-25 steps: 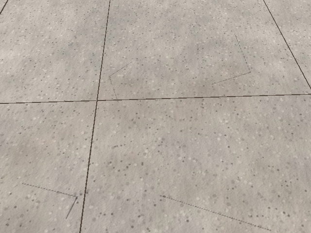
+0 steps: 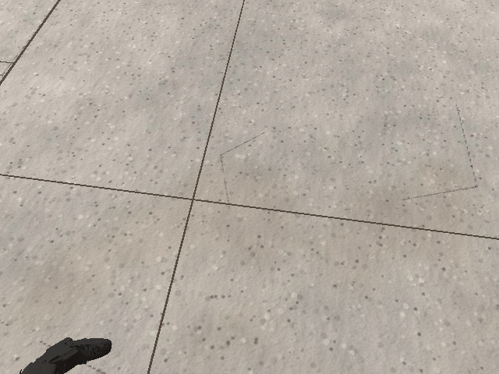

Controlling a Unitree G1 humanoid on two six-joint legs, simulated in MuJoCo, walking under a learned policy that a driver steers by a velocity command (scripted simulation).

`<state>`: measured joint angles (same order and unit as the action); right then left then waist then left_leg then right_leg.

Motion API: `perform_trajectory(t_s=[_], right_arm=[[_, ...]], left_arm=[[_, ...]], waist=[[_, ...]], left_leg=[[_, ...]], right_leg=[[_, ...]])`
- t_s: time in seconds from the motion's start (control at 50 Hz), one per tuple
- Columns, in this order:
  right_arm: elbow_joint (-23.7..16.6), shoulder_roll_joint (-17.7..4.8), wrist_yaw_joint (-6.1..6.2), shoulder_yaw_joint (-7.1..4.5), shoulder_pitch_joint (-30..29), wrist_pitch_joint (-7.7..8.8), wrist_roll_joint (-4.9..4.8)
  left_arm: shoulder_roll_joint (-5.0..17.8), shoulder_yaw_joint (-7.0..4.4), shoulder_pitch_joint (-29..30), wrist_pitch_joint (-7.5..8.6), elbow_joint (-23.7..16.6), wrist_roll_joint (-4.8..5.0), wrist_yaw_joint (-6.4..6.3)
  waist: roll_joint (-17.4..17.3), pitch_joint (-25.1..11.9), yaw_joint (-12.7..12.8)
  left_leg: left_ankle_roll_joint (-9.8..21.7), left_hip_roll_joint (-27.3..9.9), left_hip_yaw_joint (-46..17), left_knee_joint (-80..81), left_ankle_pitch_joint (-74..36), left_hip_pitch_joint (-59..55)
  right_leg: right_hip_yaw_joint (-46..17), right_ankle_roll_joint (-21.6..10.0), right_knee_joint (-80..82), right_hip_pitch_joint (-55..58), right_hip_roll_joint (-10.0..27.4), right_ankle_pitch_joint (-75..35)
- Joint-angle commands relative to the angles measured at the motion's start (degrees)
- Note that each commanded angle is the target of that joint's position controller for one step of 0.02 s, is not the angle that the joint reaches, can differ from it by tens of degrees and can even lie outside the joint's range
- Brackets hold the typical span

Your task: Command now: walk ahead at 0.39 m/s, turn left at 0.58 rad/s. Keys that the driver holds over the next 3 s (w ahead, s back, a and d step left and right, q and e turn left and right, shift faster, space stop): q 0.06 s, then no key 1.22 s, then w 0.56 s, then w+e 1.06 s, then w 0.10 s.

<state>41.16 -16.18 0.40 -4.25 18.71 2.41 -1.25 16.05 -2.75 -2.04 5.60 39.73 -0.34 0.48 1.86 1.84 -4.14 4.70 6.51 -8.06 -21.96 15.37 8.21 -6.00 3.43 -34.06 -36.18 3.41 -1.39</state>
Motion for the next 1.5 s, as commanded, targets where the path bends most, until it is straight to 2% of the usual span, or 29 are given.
perform_trajectory(t_s=[0.02,0.06,0.08,0.1,0.12,0.14,0.16,0.18,0.2,0.24,0.28,0.34,0.38,0.42,0.44,0.46,0.48,0.5,0.54,0.6,0.7,0.94,1.28,1.32,1.38,1.42,1.44,1.46,1.5], right_arm=[[-2.48,-9.10,0.85,-2.62,1.87,-0.39,-0.23],[-3.42,-8.78,1.36,-2.69,0.26,-1.14,-0.06],[-4.30,-7.79,1.45,-2.34,-1.90,-1.22,-0.07],[-5.70,-4.91,1.43,-1.40,-2.23,-0.93,0.59],[-5.80,-1.22,1.46,-0.20,5.72,-0.68,1.58],[-5.30,-4.73,1.03,-0.17,12.54,-0.43,0.34],[-3.89,-8.94,1.10,-1.27,9.54,-1.08,-0.36],[-4.91,-10.05,1.36,-1.59,2.99,-1.99,-0.17],[-5.45,-9.41,1.65,-1.56,-0.32,-2.94,0.34],[-5.87,-5.89,1.67,-0.80,-0.40,-4.13,0.67],[-5.20,-2.61,1.70,0.33,0.97,-4.08,1.07],[-4.89,-3.01,1.41,0.63,-0.57,-3.84,1.30],[-4.79,-3.67,1.06,0.42,-1.32,-4.29,1.25],[-5.13,-3.76,0.77,0.39,-3.01,-4.53,2.14],[-6.37,-5.30,0.94,0.30,-4.26,-4.50,2.99],[-7.58,-9.28,1.31,-0.32,-7.05,-4.62,3.12],[-6.56,-6.40,0.96,0.27,-8.22,-4.35,3.10],[-7.04,-3.76,0.56,0.98,-9.65,-3.85,3.23],[-6.56,-3.84,0.37,1.05,-9.40,-2.93,3.24],[-5.74,-3.93,0.67,1.01,-6.80,-2.13,2.44],[-5.80,-3.24,0.85,1.07,-6.81,-2.16,2.26],[-2.79,-2.36,0.87,0.72,-5.49,-1.93,2.01],[5.74,-1.97,1.74,0.70,-3.69,-1.60,1.73],[7.47,-2.55,1.97,0.40,-2.08,-1.93,1.36],[8.09,-5.46,2.10,-0.50,0.39,-1.37,0.48],[9.40,-7.80,1.85,-1.35,2.50,-0.10,-0.14],[9.13,-7.38,1.74,-1.23,1.17,0.40,-0.04],[8.54,-6.76,1.51,-1.01,-1.10,0.76,-0.15],[7.09,-5.85,1.09,-0.67,-7.08,0.56,-0.83]], left_arm=[[5.83,-1.72,4.45,1.39,-5.02,0.05,0.55],[7.02,-2.49,1.40,1.93,-4.42,-0.09,0.73],[7.43,-2.83,-2.52,2.23,-3.47,-0.52,0.57],[9.82,-3.32,-7.47,2.48,-3.17,-1.73,0.28],[12.70,-3.66,-11.97,1.99,-3.04,-2.90,-0.09],[12.62,-4.04,-15.03,0.80,-1.02,-0.95,0.43],[8.66,-3.06,-12.18,-0.01,-2.79,-0.22,0.34],[5.88,-2.01,-9.15,-0.83,-3.45,-0.43,0.07],[4.22,-1.05,-6.42,-1.37,-3.42,-0.71,0.10],[4.22,-0.69,-3.20,-1.91,-2.32,-1.18,0.20],[4.93,-0.96,-1.52,-2.00,-1.42,-1.34,0.32],[6.58,-1.49,-2.62,-2.54,0.10,-0.30,0.16],[6.73,-1.26,-2.42,-3.27,0.52,0.29,0.12],[4.80,-0.32,-3.00,-3.65,1.33,0.58,0.29],[2.99,0.45,-4.64,-3.49,2.06,-0.07,0.53],[2.50,0.59,-7.65,-3.32,2.21,-1.08,0.77],[1.48,0.88,-7.96,-3.46,2.72,-1.20,0.58],[2.82,0.63,-6.39,-3.72,3.02,-1.26,0.33],[3.98,0.25,-6.45,-3.98,4.10,-1.00,-0.15],[3.86,0.27,-7.26,-3.67,5.25,-0.71,-0.17],[3.53,0.30,-7.11,-3.72,7.25,-0.30,-0.36],[4.14,0.00,-6.67,-5.10,12.33,0.11,-1.61],[3.42,-0.27,-6.73,-5.85,19.71,0.23,-2.66],[3.00,-0.31,-8.42,-6.01,21.06,0.65,-2.80],[2.50,-0.38,-6.04,-4.62,19.52,1.15,-2.71],[0.75,-0.08,-5.07,-2.57,18.49,1.53,-1.73],[1.16,-0.24,-5.54,-1.79,18.40,1.91,-1.17],[1.00,-0.19,-6.74,-1.11,18.54,2.35,-0.66],[0.93,-0.61,-15.05,-0.27,22.17,2.25,-0.18]], waist=[[-7.90,-2.70,0.49],[-9.62,-4.44,2.50],[-9.48,-6.18,5.13],[-6.65,-12.44,6.93],[6.79,-20.43,4.68],[17.10,-27.02,3.75],[8.57,-21.90,5.33],[4.30,-15.68,6.26],[1.93,-11.14,5.70],[3.93,-6.79,2.63],[6.09,-7.52,1.62],[6.67,-11.36,2.84],[5.83,-11.02,2.50],[4.78,-8.11,2.02],[1.89,-7.21,2.60],[-5.95,-5.28,6.33],[-11.10,-5.24,7.02],[-9.92,-2.37,6.06],[-8.79,-0.22,5.59],[-5.45,-1.76,4.93],[-3.24,-3.45,4.79],[-2.44,-3.33,5.24],[-2.28,-0.90,5.40],[-3.17,-1.05,5.13],[-7.73,5.40,3.26],[-13.22,6.80,2.77],[-12.97,7.27,3.57],[-12.39,7.41,4.91],[-9.20,5.06,9.67]], left_leg=[[6.11,-11.87,-11.18,-0.54,-19.27,1.98],[4.26,-11.71,-14.20,-6.25,-22.69,-0.56],[2.31,-9.83,-12.87,-10.97,-24.62,-0.33],[-0.27,-6.83,-10.17,-21.34,-19.84,3.54],[-4.26,-0.17,-4.66,-38.82,13.41,17.32],[-6.22,0.25,-3.07,-51.84,27.40,27.01],[-7.68,-2.81,-4.32,-56.86,22.42,30.12],[-8.36,-4.25,-1.72,-56.79,18.44,31.34],[-8.72,-5.67,-0.67,-53.92,16.52,30.15],[-8.60,-7.82,1.23,-43.33,14.35,21.96],[-8.93,-7.49,4.55,-32.34,12.67,14.42],[-8.45,-7.77,5.54,-21.54,4.33,8.46],[-7.25,-7.34,6.43,-14.14,-1.21,4.03],[-4.87,-7.13,6.33,-4.94,-6.67,-1.82],[-2.96,-11.26,1.26,-2.53,-10.02,-4.53],[0.04,-16.04,-4.02,-1.59,-8.21,-1.49],[1.50,-15.73,-3.93,0.97,5.09,8.12],[0.18,-13.19,-2.43,1.96,11.04,11.36],[-2.40,-11.06,-0.36,0.51,7.40,11.51],[-2.79,-10.61,0.57,-3.03,-2.48,7.63],[-2.40,-9.91,1.38,-4.94,-9.23,5.80],[-2.65,-8.84,2.74,-4.71,-13.57,5.19],[-3.28,-7.99,4.14,-1.78,-9.37,4.93],[-2.24,-6.98,4.43,-0.57,7.63,5.33],[2.81,-13.04,-5.44,5.87,31.58,8.45],[7.82,-21.45,-18.07,12.04,33.72,7.35],[8.78,-22.98,-19.86,12.65,31.21,7.68],[8.29,-22.84,-18.49,11.80,27.69,7.83],[4.08,-16.77,-8.28,6.64,18.95,14.11]], right_leg=[[2.32,-0.95,5.55,8.67,-4.72,-0.88],[2.21,-2.79,7.65,12.35,-5.37,1.68],[3.36,-4.24,11.06,17.63,-4.50,-3.37],[-1.02,-7.51,8.90,29.44,2.34,-15.59],[-16.05,-15.88,4.49,47.80,17.03,-38.17],[-33.01,-23.84,6.64,54.53,25.04,-27.70],[-29.44,-21.90,9.40,49.16,21.43,-15.53],[-21.18,-18.99,10.26,42.77,17.72,-10.52],[-15.78,-17.70,11.60,35.49,14.54,-10.05],[-8.47,-15.75,14.74,23.65,9.93,-10.07],[-3.03,-16.12,15.38,19.71,7.69,-17.33],[-2.55,-17.24,14.53,22.32,9.28,-18.59],[-2.66,-16.26,14.46,21.08,9.15,-6.32],[-2.11,-12.17,14.50,16.27,6.55,11.54],[-1.20,-8.40,13.17,13.12,4.61,19.45],[3.55,-5.00,9.88,11.93,-0.41,25.20],[6.59,-3.04,8.92,20.27,-1.88,21.02],[6.34,-2.23,8.11,22.19,-1.98,17.46],[5.88,-2.89,8.04,21.61,-1.42,14.98],[5.25,-3.57,8.27,21.13,-0.88,12.06],[5.28,-3.24,7.19,22.88,-0.61,8.15],[4.93,-3.16,6.57,25.64,-0.12,5.49],[5.27,-2.89,9.12,25.83,-0.61,8.56],[7.66,-3.53,7.50,24.56,-2.87,22.35],[8.93,-5.05,0.30,14.00,-4.20,34.55],[8.47,-6.04,-8.98,10.62,-3.42,26.95],[6.95,-7.30,-10.35,9.96,-2.03,27.74],[6.60,-8.55,-7.50,11.14,-1.37,29.13],[9.15,-9.44,6.79,27.48,-3.36,20.55]])
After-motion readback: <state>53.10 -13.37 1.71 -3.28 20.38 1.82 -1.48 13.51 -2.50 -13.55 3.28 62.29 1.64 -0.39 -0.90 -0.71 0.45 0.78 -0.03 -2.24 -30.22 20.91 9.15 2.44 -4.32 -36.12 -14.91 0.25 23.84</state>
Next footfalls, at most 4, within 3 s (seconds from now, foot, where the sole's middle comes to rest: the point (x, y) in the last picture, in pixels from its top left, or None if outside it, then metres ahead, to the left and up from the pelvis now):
0.10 right None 0.25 -0.14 -0.78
0.44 left None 0.19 0.11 -0.78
1.98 left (174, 327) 0.59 0.17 -0.78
2.54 right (263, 234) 0.87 -0.10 -0.78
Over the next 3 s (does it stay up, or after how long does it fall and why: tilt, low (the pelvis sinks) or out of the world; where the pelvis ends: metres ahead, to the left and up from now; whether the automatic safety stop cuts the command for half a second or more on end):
stays up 0.99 -0.05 -0.01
